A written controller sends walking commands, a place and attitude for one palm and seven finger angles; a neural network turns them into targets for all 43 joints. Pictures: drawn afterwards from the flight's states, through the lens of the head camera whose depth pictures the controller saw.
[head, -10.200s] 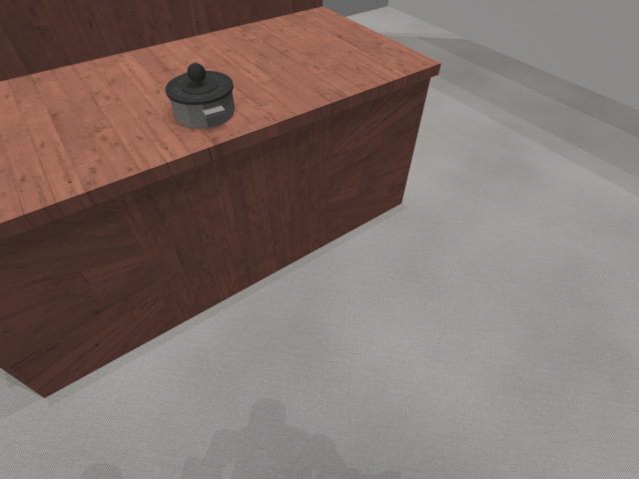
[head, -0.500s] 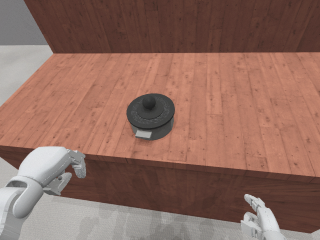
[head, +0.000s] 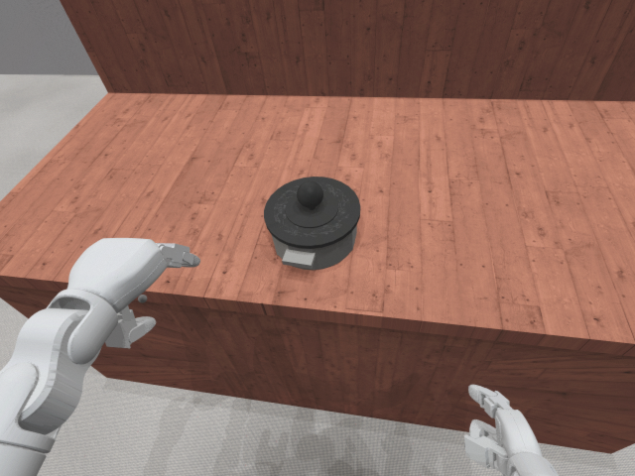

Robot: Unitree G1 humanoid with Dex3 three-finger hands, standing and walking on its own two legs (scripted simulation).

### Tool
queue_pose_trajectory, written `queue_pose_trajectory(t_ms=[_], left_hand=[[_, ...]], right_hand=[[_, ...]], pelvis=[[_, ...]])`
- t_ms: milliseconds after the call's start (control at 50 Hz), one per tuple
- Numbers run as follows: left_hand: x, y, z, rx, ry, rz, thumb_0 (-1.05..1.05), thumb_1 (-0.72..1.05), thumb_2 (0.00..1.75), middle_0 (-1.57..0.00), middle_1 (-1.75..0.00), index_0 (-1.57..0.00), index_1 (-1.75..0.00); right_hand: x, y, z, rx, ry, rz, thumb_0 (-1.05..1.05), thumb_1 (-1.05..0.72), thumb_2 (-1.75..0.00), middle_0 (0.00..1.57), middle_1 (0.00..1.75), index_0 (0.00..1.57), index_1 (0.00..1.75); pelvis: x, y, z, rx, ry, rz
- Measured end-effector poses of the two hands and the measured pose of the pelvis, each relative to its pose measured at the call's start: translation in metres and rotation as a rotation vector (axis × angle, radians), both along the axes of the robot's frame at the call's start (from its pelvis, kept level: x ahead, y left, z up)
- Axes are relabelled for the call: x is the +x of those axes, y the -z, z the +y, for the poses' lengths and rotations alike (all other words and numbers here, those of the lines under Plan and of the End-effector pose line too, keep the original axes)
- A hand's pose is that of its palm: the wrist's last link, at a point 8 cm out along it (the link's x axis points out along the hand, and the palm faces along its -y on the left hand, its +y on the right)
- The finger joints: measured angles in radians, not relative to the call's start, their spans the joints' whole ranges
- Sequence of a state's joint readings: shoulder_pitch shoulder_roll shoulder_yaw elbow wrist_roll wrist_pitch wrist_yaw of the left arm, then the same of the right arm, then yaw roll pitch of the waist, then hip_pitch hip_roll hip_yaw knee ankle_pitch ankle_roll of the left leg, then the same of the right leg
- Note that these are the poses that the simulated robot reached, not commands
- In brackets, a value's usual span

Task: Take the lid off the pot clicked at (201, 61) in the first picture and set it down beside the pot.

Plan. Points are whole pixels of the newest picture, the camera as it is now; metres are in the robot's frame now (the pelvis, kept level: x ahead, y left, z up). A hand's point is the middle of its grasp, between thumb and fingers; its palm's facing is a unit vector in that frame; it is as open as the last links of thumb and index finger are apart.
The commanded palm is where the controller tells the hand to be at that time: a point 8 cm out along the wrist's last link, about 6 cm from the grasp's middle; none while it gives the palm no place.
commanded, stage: reach forward and open the fingers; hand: left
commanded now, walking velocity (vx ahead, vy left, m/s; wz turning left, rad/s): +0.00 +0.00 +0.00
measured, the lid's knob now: (310, 194) +0.55 +0.08 +0.02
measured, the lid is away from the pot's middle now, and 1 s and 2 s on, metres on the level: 0.00 0.00 0.00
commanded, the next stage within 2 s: move the open hand above the knob in 0.04 s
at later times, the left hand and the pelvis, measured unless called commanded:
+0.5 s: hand (185, 259) +0.34 +0.21 +0.10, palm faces -0.26 -0.04 -0.96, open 10.3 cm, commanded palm +0.34 +0.20 +0.16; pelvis +0.01 -0.01 +0.00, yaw +1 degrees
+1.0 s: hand (232, 223) +0.41 +0.17 +0.10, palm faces -0.26 -0.03 -0.96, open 10.3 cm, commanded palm +0.40 +0.16 +0.16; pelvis +0.03 -0.02 +0.00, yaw +0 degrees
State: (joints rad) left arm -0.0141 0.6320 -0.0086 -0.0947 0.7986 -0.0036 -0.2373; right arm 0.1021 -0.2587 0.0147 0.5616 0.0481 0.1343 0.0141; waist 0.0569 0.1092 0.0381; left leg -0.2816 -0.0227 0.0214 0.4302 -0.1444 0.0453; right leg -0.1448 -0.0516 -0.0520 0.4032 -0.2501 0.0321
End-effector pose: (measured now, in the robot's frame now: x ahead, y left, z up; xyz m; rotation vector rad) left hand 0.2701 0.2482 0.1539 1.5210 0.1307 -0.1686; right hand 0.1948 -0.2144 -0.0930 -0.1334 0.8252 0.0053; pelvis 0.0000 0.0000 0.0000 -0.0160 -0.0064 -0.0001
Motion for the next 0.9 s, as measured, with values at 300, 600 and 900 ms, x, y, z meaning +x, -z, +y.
queue_pose_trajectory(t_ms=[300, 600, 900], left_hand=[[0.032, 0.001, -0.009, 0.004, -0.045, 0.066, 0.0, -0.29, 1.35, -0.81, -0.09, -0.82, -0.08], [0.08, 0.001, -0.044, 0.005, 0.009, 0.082, 0.0, -0.29, 1.36, -0.81, -0.09, -0.82, -0.08], [0.117, 0.0, -0.066, 0.001, 0.028, 0.083, 0.0, -0.29, 1.36, -0.81, -0.09, -0.82, -0.08]], right_hand=[[-0.003, 0.005, -0.012, -0.007, 0.008, 0.021, 0.01, -0.91, -0.9, 0.2, 0.3, 0.2, 0.3], [-0.013, 0.012, -0.037, -0.009, 0.061, 0.066, 0.01, -0.91, -0.9, 0.2, 0.3, 0.2, 0.3], [-0.016, 0.02, -0.05, -0.005, 0.104, 0.115, 0.01, -0.91, -0.9, 0.2, 0.3, 0.2, 0.3]], pelvis=[[0.001, 0.001, -0.006, 0.003, -0.016, 0.006], [0.011, 0.002, -0.018, 0.01, -0.007, 0.027], [0.023, 0.003, -0.022, 0.016, -0.001, 0.054]])
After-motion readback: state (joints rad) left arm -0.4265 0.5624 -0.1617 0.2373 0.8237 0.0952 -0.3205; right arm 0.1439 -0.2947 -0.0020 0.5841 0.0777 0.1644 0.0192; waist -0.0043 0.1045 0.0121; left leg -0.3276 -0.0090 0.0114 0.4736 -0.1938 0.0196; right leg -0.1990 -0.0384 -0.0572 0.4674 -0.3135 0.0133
